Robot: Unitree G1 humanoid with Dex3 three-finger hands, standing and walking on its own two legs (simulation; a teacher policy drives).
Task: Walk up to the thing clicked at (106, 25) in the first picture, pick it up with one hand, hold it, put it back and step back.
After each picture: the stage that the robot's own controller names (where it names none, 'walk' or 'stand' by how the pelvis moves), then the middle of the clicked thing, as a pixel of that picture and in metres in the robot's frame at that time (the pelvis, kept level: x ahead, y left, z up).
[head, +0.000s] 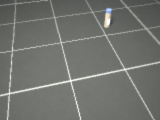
stand; (107, 18) +1.84 -0.32 -0.66
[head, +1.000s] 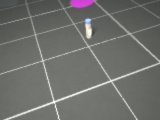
walk; (88, 28) +1.71 +0.08 -0.62
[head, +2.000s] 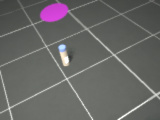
walk; (64, 55) +1.14 +0.29 -0.64
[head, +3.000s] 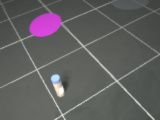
walk; (58, 86) +0.76 +0.27 -0.64
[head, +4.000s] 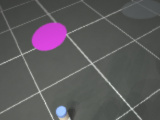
walk; (64, 117) +0.48 +0.22 -0.64
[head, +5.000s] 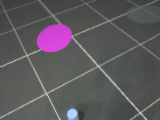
stand; out of the picture +0.46 +0.13 -0.64
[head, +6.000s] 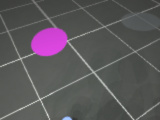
stand; out of the picture +0.42 +0.12 -0.65
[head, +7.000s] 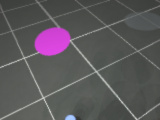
stand; out of the picture +0.44 +0.11 -0.66
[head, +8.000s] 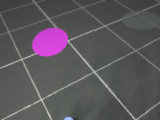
stand; out of the picture +0.42 +0.13 -0.66
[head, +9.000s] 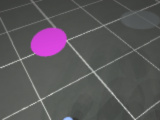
stand; out of the picture +0.42 +0.13 -0.66
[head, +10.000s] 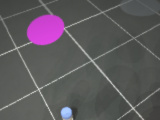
go down; (67, 118) +0.43 +0.13 -0.65
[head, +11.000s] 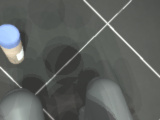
go down; (12, 47) +0.49 +0.19 -0.24
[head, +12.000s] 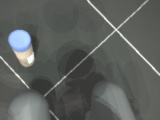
approach; (24, 51) +0.49 +0.19 -0.26
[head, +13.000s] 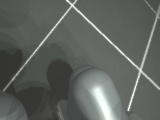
close in; out of the picture +0.48 +0.25 -0.17
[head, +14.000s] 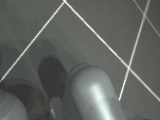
lift; out of the picture +0.47 +0.25 -0.17
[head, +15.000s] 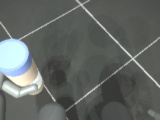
lift; (25, 73) +0.35 +0.19 +0.02
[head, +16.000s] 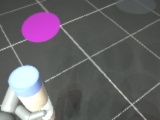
hold; (36, 100) +0.29 +0.16 +0.03
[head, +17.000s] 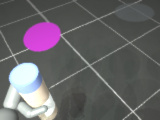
hold; (38, 96) +0.30 +0.16 +0.05
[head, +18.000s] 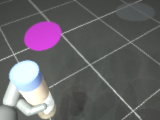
hold; (37, 94) +0.30 +0.16 +0.05
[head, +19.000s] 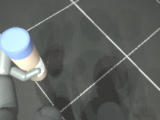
crouch; (28, 60) +0.42 +0.17 -0.03
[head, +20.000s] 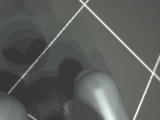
lower; out of the picture +0.47 +0.26 -0.15
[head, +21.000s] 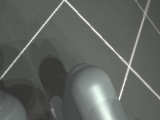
lower; out of the picture +0.46 +0.28 -0.17
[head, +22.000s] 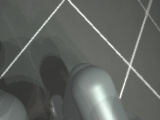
lower; out of the picture +0.46 +0.28 -0.18
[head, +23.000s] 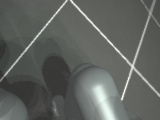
lower; out of the picture +0.46 +0.28 -0.17
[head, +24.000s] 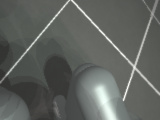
rest; out of the picture +0.46 +0.27 -0.17
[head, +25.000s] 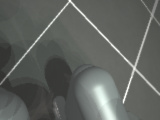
open; out of the picture +0.46 +0.27 -0.18
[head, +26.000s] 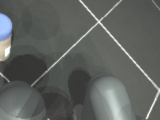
stand; out of the picture +0.47 +0.24 -0.20
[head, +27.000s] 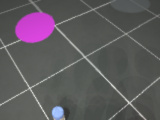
stand; (59, 118) +0.43 +0.14 -0.57
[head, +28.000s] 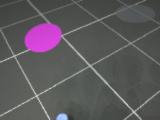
stand; out of the picture +0.43 +0.15 -0.60
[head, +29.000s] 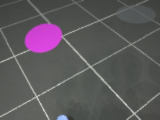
stand; out of the picture +0.42 +0.15 -0.60
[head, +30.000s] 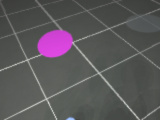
stand; out of the picture +0.43 +0.12 -0.65
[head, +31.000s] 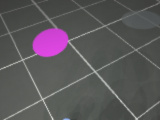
stand; out of the picture +0.42 +0.15 -0.66
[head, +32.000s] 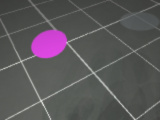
stand; out of the picture +0.41 +0.15 -0.66
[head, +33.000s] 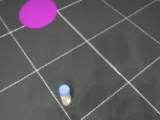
walk; (65, 95) +0.52 +0.13 -0.63
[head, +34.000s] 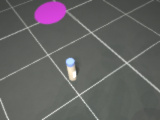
walk; (71, 69) +0.85 +0.20 -0.63
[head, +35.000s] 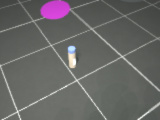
stand; (72, 57) +1.08 +0.12 -0.64
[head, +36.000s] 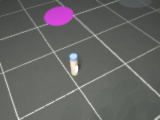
stand; (74, 64) +1.03 +0.13 -0.66
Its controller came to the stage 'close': yes
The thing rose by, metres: 0.69
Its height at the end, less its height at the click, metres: +0.00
